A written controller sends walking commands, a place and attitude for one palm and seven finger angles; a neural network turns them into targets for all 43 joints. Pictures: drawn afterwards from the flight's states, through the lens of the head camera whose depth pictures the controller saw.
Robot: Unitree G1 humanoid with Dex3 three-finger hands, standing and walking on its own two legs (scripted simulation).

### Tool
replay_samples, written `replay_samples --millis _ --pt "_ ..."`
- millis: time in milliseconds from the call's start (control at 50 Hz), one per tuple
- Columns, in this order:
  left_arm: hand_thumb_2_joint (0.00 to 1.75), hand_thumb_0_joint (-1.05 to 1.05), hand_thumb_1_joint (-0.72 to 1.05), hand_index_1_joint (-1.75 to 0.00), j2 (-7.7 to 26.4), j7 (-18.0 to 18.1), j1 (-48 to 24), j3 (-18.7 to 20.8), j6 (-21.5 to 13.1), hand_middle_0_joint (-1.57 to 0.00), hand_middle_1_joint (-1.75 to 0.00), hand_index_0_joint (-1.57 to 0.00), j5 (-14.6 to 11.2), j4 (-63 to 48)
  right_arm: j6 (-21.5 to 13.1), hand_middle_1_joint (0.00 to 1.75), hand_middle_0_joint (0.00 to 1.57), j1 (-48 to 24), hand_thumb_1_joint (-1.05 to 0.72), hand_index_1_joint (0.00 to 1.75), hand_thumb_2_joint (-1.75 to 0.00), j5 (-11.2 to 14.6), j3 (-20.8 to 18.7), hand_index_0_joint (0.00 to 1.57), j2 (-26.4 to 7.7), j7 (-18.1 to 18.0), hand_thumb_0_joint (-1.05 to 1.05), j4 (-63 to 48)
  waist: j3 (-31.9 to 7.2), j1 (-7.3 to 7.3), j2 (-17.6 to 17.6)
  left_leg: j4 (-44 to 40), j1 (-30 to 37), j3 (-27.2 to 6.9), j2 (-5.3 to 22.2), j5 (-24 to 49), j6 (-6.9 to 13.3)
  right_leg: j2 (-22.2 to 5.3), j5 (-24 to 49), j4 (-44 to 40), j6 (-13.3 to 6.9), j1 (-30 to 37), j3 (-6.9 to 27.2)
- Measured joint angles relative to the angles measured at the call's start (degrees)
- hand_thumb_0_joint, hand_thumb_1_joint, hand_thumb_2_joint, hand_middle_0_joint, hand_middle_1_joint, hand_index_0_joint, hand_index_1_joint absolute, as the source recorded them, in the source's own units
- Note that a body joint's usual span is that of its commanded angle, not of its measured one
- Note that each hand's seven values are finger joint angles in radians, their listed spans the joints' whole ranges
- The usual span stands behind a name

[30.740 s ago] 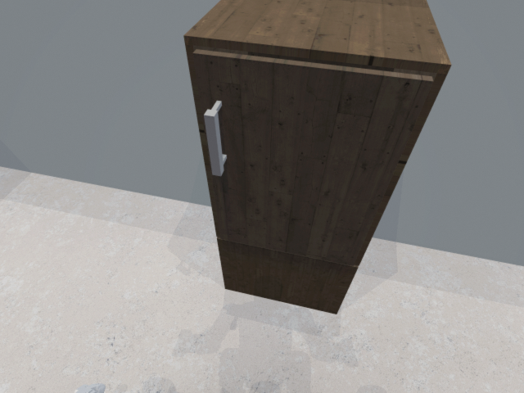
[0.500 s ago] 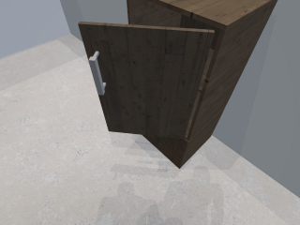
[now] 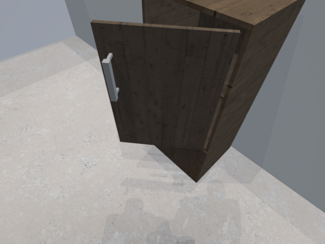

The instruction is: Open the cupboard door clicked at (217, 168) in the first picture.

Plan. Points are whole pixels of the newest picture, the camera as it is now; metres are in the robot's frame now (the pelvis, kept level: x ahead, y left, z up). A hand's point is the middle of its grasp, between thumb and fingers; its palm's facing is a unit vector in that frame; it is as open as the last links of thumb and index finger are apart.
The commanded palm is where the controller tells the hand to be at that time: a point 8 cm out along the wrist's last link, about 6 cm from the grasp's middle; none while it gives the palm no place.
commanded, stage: look again from close up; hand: left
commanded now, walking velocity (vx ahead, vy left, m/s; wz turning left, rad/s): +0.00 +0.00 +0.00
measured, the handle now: (112, 78) +0.60 +0.20 +0.06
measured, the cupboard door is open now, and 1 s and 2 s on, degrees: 40 40 40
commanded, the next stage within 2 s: shuffle to correct the standing spot in 0.30 s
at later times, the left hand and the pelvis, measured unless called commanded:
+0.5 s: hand out of the picture +0.01 +0.21 -0.17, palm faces -0.02 -0.97 -0.24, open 7.4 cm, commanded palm none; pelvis -0.01 +0.01 +0.00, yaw -1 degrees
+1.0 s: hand out of the picture +0.09 +0.20 -0.17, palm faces +0.00 -0.97 -0.24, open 7.4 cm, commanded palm none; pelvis +0.06 +0.01 +0.00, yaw -1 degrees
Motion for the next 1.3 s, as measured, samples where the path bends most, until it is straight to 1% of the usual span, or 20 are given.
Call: replay_samples --millis 100,220,340,480,600,700,740,780,840,860,880,920,940,1000,1080,1100,1120,1180,1240,1300 --pt "0.90 0.01 0.91 -0.30 1.7 -0.3 -1.5 0.1 1.1 -0.20 -0.30 -0.20 0.0 -1.9 0.6 0.30 0.20 0.0 -0.94 0.30 -0.90 -0.2 0.3 0.20 -0.4 0.0 0.00 -0.6 -0.6 0.42 0.3 0.2 0.0 0.6 -1.2 0.1 1.1 -1.2 -0.2 1.2 1.0 -0.5 0.5" --pt "0.90 0.01 0.91 -0.29 3.5 -0.9 -2.3 0.1 1.5 -0.20 -0.30 -0.19 0.0 -3.0 0.6 0.30 0.20 0.1 -0.94 0.30 -0.90 -0.4 0.8 0.20 -0.7 0.7 0.00 -0.5 -0.9 0.48 -0.1 -2.1 0.0 1.3 -2.2 1.7 1.7 -2.2 0.7 0.5 1.4 -1.3 1.1" --pt "0.90 0.01 0.91 -0.29 4.5 -1.2 -2.5 0.0 1.5 -0.20 -0.30 -0.19 -0.1 -2.7 0.4 0.30 0.20 0.3 -0.92 0.30 -0.90 -0.3 1.1 0.20 -1.0 1.0 0.00 0.6 -0.4 0.59 -0.4 -3.8 0.3 1.5 -2.6 2.8 1.9 -2.6 1.5 -0.5 1.7 -1.5 1.3" --pt "0.90 0.01 0.91 -0.29 4.6 -1.3 -2.3 0.0 1.6 -0.20 -0.30 -0.20 0.0 -1.6 0.4 0.30 0.20 0.0 -0.91 0.30 -0.90 -0.2 0.9 0.20 -1.7 1.0 0.01 1.9 0.0 0.67 -0.9 -4.2 0.8 1.7 -2.5 2.8 1.7 -2.4 1.4 -0.7 1.5 -1.2 1.5" --pt "0.90 0.01 0.91 -0.29 3.5 -2.0 -0.3 0.2 1.7 -0.20 -0.30 -0.20 0.4 -1.1 1.0 0.30 0.20 1.5 -0.91 0.30 -0.90 -0.5 0.6 0.20 -1.7 1.5 0.00 2.1 -0.7 0.80 -1.1 -1.0 0.3 1.6 -2.2 -0.1 1.5 -2.2 -1.3 1.9 0.9 -1.3 1.4" --pt "0.90 0.01 0.91 -0.30 2.4 -2.2 1.6 0.6 1.2 -0.20 -0.30 -0.20 0.3 -0.7 0.6 0.30 0.20 2.7 -0.91 0.30 -0.90 -0.5 0.8 0.20 -1.1 1.5 0.01 2.3 -0.7 0.98 -1.4 2.7 -0.2 1.0 -2.1 -3.5 1.5 -2.3 -3.9 3.6 1.4 -0.7 0.9" --pt "0.90 0.01 0.91 -0.30 2.3 -2.2 2.2 1.0 1.1 -0.20 -0.30 -0.20 0.3 -0.3 0.3 0.30 0.20 2.8 -0.91 0.30 -0.90 -0.4 0.9 0.20 -0.7 1.4 0.01 2.4 -0.4 1.16 -2.2 3.4 0.3 1.3 -2.4 -4.8 1.7 -2.7 -5.0 4.5 1.6 -0.4 1.1" --pt "0.90 0.01 0.91 -0.30 2.2 -1.9 2.3 1.1 1.5 -0.20 -0.30 -0.20 0.3 0.2 -0.4 0.30 0.20 2.4 -0.91 0.30 -0.90 -0.4 1.0 0.20 -0.1 1.0 0.01 2.3 0.1 1.28 -2.9 3.4 1.0 1.9 -2.7 -5.5 2.0 -3.1 -5.4 7.7 0.7 -1.6 1.1" --pt "0.90 0.01 0.91 -0.30 1.9 -1.2 0.9 1.0 2.4 -0.20 -0.30 -0.20 -0.1 0.8 -1.2 0.30 0.20 2.1 -0.91 0.30 -0.90 -0.4 1.2 0.20 0.7 -0.1 0.00 2.0 1.3 1.07 -2.5 1.5 3.0 2.7 -2.4 -5.3 2.3 -2.8 -9.8 15.6 -0.5 -5.6 -0.1" --pt "0.90 0.01 0.91 -0.29 1.9 -1.1 0.0 1.1 2.5 -0.20 -0.30 -0.20 -0.3 0.6 -1.1 0.30 0.20 2.0 -0.91 0.30 -0.90 -0.4 1.2 0.20 1.0 -0.3 0.00 2.0 1.7 0.90 -2.3 0.5 3.7 2.7 -2.4 -4.8 2.2 -2.7 -9.6 15.2 -0.7 -6.3 -0.8" --pt "0.90 0.01 0.91 -0.29 1.9 -1.1 -0.9 1.2 2.5 -0.20 -0.30 -0.20 -0.3 0.3 -1.0 0.30 0.20 1.9 -0.91 0.30 -0.90 -0.4 1.3 0.20 1.3 -0.4 0.00 2.0 2.2 0.82 -2.1 -0.4 4.4 2.6 -2.5 -4.5 2.1 -2.7 -7.4 12.7 -0.8 -6.4 -1.4" --pt "0.90 0.01 0.91 -0.29 2.3 -1.1 -2.3 1.3 1.6 -0.20 -0.30 -0.20 -0.3 -0.9 -0.5 0.30 0.20 1.9 -0.91 0.30 -0.90 0.0 1.3 0.20 1.7 -0.5 0.00 2.3 2.8 0.86 -2.0 -0.8 4.9 2.4 -2.8 -4.4 1.5 -2.8 3.7 5.6 -1.0 -5.7 -2.1" --pt "0.90 0.01 0.91 -0.29 2.4 -1.0 -2.9 1.4 1.1 -0.20 -0.30 -0.20 -0.3 -1.4 -0.2 0.30 0.20 1.8 -0.91 0.30 -0.90 0.1 1.1 0.20 1.7 -0.5 0.00 2.5 2.8 0.83 -1.7 -0.5 4.9 2.2 -2.8 -4.7 1.3 -2.8 3.8 5.4 -0.9 -5.4 -2.3" --pt "0.90 0.01 0.91 -0.29 2.3 -0.7 -4.3 1.3 0.6 -0.20 -0.30 -0.20 -0.3 -2.6 1.0 0.30 0.20 1.0 -0.92 0.30 -0.90 0.2 0.2 0.20 1.2 -0.7 0.01 2.9 1.9 0.42 -0.4 -0.5 4.2 1.7 -2.4 -4.6 0.6 -2.5 -0.3 5.3 -0.6 -5.6 -2.8" --pt "0.90 0.00 0.91 -0.29 2.4 -0.2 -6.0 1.4 0.8 -0.20 -0.30 -0.20 0.0 -4.3 1.9 0.30 0.20 -0.6 -0.92 0.30 -0.90 0.4 -0.7 0.20 0.7 -0.4 0.01 2.1 1.7 0.16 -0.6 1.7 2.1 1.3 -2.3 -3.7 -0.2 -2.6 -0.4 5.3 -0.8 -6.4 -3.1" --pt "0.90 0.00 0.91 -0.29 2.5 -0.2 -6.3 1.5 1.1 -0.20 -0.30 -0.20 0.1 -4.6 1.9 0.30 0.20 -1.0 -0.92 0.30 -0.90 0.4 -0.8 0.20 0.6 -0.4 0.01 1.8 1.6 0.19 -0.8 1.0 2.4 1.3 -2.4 -4.2 -0.2 -2.6 -0.4 5.5 -0.8 -6.7 -3.0" --pt "0.90 0.00 0.91 -0.29 2.6 -0.1 -6.5 1.6 1.4 -0.20 -0.30 -0.20 0.1 -4.8 1.8 0.30 0.20 -1.3 -0.92 0.30 -0.90 0.4 -0.8 0.20 0.6 -0.3 0.01 1.6 1.4 0.17 -1.1 -0.4 3.0 1.4 -2.5 -4.7 0.4 -2.6 -0.5 5.8 -0.6 -7.0 -3.0" --pt "0.90 0.00 0.91 -0.29 3.3 -0.2 -7.2 1.1 2.5 -0.20 -0.30 -0.20 -0.1 -5.6 1.5 0.30 0.20 -1.9 -0.92 0.30 -0.90 -0.2 -0.5 0.20 0.9 -0.2 0.01 0.5 1.7 0.25 -2.7 -2.3 3.9 1.8 -3.2 -3.3 1.3 -3.0 -0.1 5.4 -0.3 -6.7 -2.3" --pt "0.90 0.01 0.91 -0.30 3.4 -0.4 -6.0 0.7 2.2 -0.20 -0.30 -0.20 0.0 -8.2 1.0 0.30 0.20 -1.3 -0.92 0.30 -0.90 -0.5 -0.9 0.20 0.0 0.1 0.01 -2.6 1.0 -0.18 -1.7 -0.3 2.2 0.9 -2.4 -3.2 1.1 -2.4 1.1 4.1 -0.1 -6.6 -3.2" --pt "0.90 0.01 0.91 -0.30 3.6 -0.6 -4.8 0.8 1.8 -0.20 -0.30 -0.20 -0.1 -9.6 1.0 0.30 0.20 -1.1 -0.91 0.30 -0.90 -0.6 -1.5 0.20 -1.2 0.0 0.01 -5.2 0.2 -0.45 -1.1 1.0 1.7 0.5 -2.5 -3.8 1.3 -2.5 1.2 4.9 -0.2 -6.8 -3.4"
